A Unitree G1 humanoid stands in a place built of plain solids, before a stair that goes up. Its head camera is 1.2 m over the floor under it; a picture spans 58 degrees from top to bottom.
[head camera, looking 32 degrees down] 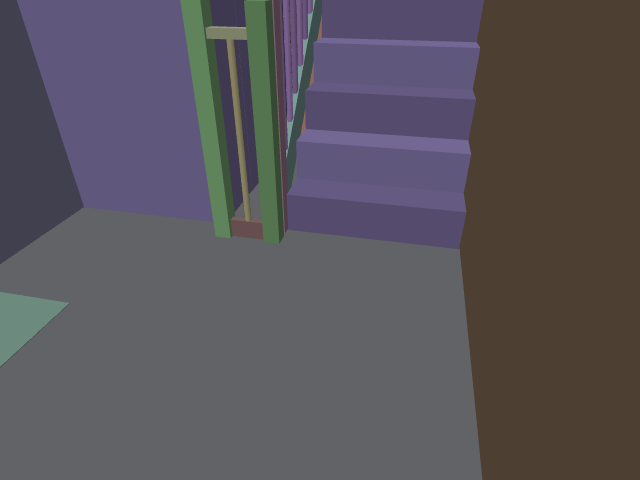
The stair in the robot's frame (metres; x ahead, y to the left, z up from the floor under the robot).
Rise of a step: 0.21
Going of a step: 0.21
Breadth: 0.90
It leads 12 degrees to the right of straight ahead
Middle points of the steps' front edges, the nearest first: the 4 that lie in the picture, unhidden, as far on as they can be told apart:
1.93 -0.26 0.21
2.14 -0.31 0.43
2.35 -0.36 0.64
2.55 -0.40 0.85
